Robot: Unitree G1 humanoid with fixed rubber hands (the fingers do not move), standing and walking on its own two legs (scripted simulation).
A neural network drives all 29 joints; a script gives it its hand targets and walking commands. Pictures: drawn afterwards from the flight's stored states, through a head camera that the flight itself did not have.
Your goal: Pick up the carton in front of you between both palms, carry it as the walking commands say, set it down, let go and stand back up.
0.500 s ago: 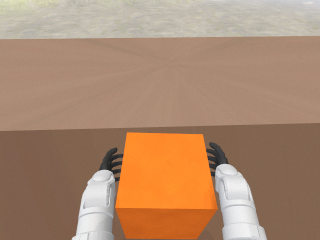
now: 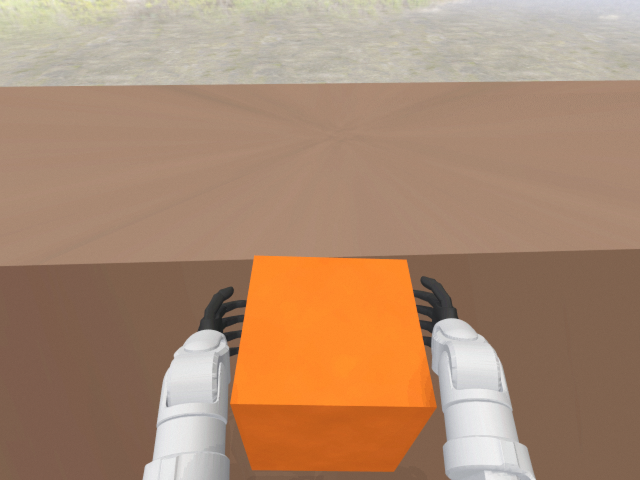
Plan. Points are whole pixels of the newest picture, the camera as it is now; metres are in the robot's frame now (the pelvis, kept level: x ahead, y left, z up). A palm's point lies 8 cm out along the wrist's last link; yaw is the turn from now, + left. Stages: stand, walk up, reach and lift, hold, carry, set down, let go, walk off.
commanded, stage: hold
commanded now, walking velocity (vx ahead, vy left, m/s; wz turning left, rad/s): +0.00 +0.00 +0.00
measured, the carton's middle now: (326, 368) +0.29 +0.00 -0.02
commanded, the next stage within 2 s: carry in 0.46 s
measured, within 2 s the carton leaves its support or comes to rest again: neither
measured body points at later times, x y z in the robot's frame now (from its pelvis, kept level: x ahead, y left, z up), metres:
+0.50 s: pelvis +0.01 +0.00 +0.00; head -0.03 +0.00 +0.45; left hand +0.31 +0.15 +0.04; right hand +0.31 -0.15 +0.05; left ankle +0.03 +0.12 -0.74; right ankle +0.02 -0.12 -0.74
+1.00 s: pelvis +0.18 +0.00 -0.01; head +0.16 +0.00 +0.44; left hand +0.45 +0.15 +0.07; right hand +0.45 -0.16 +0.07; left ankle +0.17 +0.09 -0.74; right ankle +0.06 -0.10 -0.69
